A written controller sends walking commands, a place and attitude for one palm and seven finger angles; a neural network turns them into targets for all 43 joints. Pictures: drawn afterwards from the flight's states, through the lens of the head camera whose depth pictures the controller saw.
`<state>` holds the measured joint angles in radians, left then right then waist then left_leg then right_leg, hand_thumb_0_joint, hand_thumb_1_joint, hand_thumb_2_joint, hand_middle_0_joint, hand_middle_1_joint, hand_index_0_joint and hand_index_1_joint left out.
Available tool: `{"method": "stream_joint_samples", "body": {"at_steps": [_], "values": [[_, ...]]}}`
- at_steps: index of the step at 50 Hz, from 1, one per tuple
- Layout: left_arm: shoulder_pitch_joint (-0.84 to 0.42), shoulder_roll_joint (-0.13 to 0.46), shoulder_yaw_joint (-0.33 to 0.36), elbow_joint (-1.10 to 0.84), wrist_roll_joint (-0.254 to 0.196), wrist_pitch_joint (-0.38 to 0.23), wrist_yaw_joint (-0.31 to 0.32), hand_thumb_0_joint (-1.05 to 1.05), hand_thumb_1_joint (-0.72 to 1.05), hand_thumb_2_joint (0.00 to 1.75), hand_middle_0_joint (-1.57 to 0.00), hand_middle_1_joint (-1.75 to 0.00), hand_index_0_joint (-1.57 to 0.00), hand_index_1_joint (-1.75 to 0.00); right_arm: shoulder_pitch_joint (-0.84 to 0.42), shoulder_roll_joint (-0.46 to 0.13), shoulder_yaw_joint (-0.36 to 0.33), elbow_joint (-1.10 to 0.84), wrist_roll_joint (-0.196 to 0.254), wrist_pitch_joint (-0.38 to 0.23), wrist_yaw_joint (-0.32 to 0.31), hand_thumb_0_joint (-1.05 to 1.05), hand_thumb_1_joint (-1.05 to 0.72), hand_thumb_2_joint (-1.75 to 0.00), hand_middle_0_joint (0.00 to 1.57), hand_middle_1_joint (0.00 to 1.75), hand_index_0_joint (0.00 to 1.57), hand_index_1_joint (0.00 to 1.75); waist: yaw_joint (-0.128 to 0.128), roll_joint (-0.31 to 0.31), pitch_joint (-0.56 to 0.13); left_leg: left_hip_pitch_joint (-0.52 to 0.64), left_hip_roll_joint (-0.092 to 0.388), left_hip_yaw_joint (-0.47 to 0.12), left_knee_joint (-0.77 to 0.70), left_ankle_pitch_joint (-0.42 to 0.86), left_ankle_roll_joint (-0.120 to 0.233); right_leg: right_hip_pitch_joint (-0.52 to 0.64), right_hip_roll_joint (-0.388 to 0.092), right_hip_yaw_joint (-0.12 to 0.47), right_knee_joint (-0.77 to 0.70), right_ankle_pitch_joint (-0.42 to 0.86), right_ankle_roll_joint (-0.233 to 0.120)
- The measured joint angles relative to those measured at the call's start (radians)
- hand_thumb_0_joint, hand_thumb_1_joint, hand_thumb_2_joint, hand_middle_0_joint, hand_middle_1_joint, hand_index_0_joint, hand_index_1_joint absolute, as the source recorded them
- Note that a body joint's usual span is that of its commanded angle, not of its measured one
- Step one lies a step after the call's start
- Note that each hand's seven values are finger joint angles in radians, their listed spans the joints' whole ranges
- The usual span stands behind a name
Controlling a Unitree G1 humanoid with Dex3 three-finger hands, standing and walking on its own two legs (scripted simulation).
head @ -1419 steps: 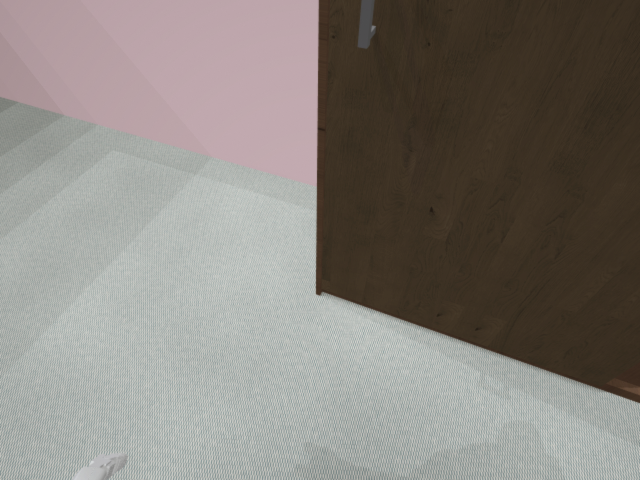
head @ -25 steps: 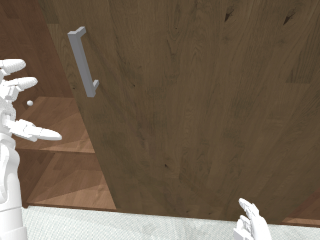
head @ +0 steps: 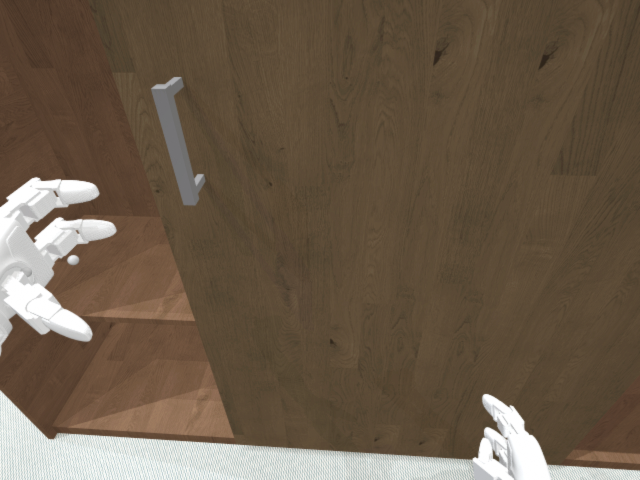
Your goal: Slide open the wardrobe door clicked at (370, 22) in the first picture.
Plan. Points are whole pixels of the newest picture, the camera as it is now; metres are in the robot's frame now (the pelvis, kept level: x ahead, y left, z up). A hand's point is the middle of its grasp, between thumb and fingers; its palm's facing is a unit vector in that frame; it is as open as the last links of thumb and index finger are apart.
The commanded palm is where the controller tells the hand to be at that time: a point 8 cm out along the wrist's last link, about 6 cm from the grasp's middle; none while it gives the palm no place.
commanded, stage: draw the hand back to the body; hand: left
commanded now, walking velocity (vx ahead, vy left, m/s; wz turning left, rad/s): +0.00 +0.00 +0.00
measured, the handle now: (183, 143) +0.44 +0.25 +0.26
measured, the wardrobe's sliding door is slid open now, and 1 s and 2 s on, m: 0.59 0.59 0.59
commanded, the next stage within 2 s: step back with the hand held close in 1.26 s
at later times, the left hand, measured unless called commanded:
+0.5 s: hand (61, 307) +0.20 +0.29 +0.19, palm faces +0.54 -0.80 -0.27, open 12.6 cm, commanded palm +0.15 +0.32 +0.20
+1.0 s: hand (86, 322) +0.20 +0.28 +0.17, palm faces +0.46 -0.81 -0.36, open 7.9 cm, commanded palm +0.16 +0.31 +0.18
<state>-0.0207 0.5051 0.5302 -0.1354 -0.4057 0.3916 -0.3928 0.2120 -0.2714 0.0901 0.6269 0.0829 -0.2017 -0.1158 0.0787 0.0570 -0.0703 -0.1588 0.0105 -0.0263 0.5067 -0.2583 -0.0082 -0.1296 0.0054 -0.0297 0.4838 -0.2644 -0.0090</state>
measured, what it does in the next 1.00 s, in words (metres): stands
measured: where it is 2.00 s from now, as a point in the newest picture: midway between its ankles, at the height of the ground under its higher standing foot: outside the picture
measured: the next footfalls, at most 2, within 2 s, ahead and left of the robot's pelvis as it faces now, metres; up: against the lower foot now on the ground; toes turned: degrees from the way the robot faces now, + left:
none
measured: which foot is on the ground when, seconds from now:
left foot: down 0.00-1.00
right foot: down 0.00-1.00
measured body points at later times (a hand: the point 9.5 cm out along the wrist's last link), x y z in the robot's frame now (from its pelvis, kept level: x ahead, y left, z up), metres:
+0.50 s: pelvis -0.01 +0.01 +0.00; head -0.04 +0.00 +0.45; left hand +0.17 +0.33 +0.21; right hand +0.17 -0.20 -0.08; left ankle +0.02 +0.13 -0.74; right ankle +0.00 -0.11 -0.74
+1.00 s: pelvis +0.02 +0.01 +0.01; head -0.01 +0.00 +0.45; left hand +0.17 +0.32 +0.19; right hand +0.22 -0.20 -0.06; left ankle +0.02 +0.13 -0.74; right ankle +0.00 -0.11 -0.74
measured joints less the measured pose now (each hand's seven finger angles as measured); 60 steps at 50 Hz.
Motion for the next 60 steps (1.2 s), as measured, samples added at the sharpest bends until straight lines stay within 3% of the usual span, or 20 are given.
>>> {"method": "stream_joint_samples", "body": {"at_steps": [10, 13, 16, 19, 22, 28, 38, 48, 60], "values": [[0.049, -0.061, -0.037, -0.059, 0.031, 0.0, 0.045, -0.01, -0.52, 0.21, -0.25, -1.13, -0.25, -1.13, -0.015, 0.001, 0.0, -0.008, 0.0, -0.022, 0.003, 0.01, -0.9, -0.9, 0.2, 0.3, 0.2, 0.3, 0.025, -0.008, 0.013, -0.007, -0.006, -0.013, 0.016, 0.008, 0.002, 0.001, -0.005, -0.013, 0.01, 0.006, 0.002], [0.09, -0.069, -0.09, -0.114, 0.144, -0.146, 0.216, -0.01, -0.46, 0.24, -0.26, -1.1, -0.25, -1.1, -0.028, 0.018, -0.01, 0.002, -0.044, -0.044, 0.02, 0.01, -0.9, -0.9, 0.2, 0.3, 0.2, 0.3, 0.016, -0.008, 0.034, -0.015, -0.001, -0.019, 0.018, 0.013, 0.0, 0.002, 0.0, -0.019, -0.006, 0.018, 0.002], [0.142, -0.099, -0.099, -0.144, 0.215, -0.299, 0.365, -0.01, -0.39, 0.28, -0.25, -1.05, -0.25, -1.06, -0.037, 0.035, -0.016, 0.012, -0.065, -0.041, 0.034, 0.01, -0.9, -0.9, 0.2, 0.3, 0.2, 0.3, 0.009, -0.014, 0.064, -0.019, 0.0, -0.014, 0.002, 0.026, 0.0, -0.005, 0.001, -0.013, -0.02, 0.034, 0.002], [0.201, -0.132, -0.113, -0.166, 0.257, -0.391, 0.443, -0.01, -0.3, 0.32, -0.25, -1.0, -0.25, -1.0, -0.023, 0.046, -0.026, 0.029, -0.077, -0.027, 0.039, 0.01, -0.9, -0.9, 0.2, 0.3, 0.2, 0.3, 0.011, -0.015, 0.081, -0.01, -0.002, -0.005, -0.021, 0.037, 0.003, -0.002, -0.002, -0.004, -0.035, 0.043, 0.005], [0.249, -0.151, -0.133, -0.172, 0.284, -0.444, 0.481, -0.01, -0.2, 0.37, -0.24, -0.94, -0.25, -0.94, -0.002, 0.052, -0.035, 0.056, -0.084, -0.009, 0.037, 0.01, -0.9, -0.9, 0.21, 0.3, 0.2, 0.3, 0.014, -0.014, 0.089, 0.006, -0.007, 0.001, -0.04, 0.041, 0.008, 0.011, -0.007, 0.001, -0.049, 0.045, 0.009], [0.31, -0.157, -0.153, -0.167, 0.314, -0.484, 0.506, -0.01, 0.01, 0.47, -0.24, -0.82, -0.24, -0.82, 0.022, 0.053, -0.051, 0.095, -0.094, 0.019, 0.032, 0.01, -0.9, -0.9, 0.21, 0.3, 0.2, 0.3, 0.009, -0.013, 0.095, 0.04, -0.014, 0.01, -0.07, 0.04, 0.015, 0.041, -0.014, 0.01, -0.076, 0.044, 0.016], [0.412, -0.158, -0.185, -0.226, 0.331, -0.496, 0.496, 0.0, 0.37, 0.64, -0.23, -0.61, -0.23, -0.61, 0.007, 0.046, -0.073, 0.06, -0.1, 0.04, 0.042, 0.01, -0.9, -0.9, 0.2, 0.3, 0.2, 0.3, -0.006, -0.015, 0.079, 0.072, -0.02, 0.028, -0.096, 0.028, 0.021, 0.063, -0.021, 0.028, -0.092, 0.033, 0.023], [0.478, -0.164, -0.203, -0.268, 0.337, -0.466, 0.489, 0.01, 0.72, 0.81, -0.22, -0.4, -0.22, -0.41, -0.017, 0.051, -0.074, 0.02, -0.102, 0.065, 0.044, 0.01, -0.9, -0.9, 0.2, 0.3, 0.2, 0.3, 0.011, -0.018, 0.068, 0.074, -0.017, 0.022, -0.093, 0.016, 0.018, 0.072, -0.018, 0.021, -0.1, 0.024, 0.021], [0.457, -0.168, -0.199, -0.26, 0.331, -0.45, 0.495, 0.01, 0.88, 0.89, -0.21, -0.31, -0.21, -0.31, -0.021, 0.065, -0.06, 0.025, -0.105, 0.084, 0.039, 0.01, -0.9, -0.9, 0.2, 0.3, 0.2, 0.3, 0.018, -0.011, 0.069, 0.078, -0.012, 0.011, -0.093, 0.018, 0.012, 0.08, -0.012, 0.01, -0.101, 0.024, 0.014]]}}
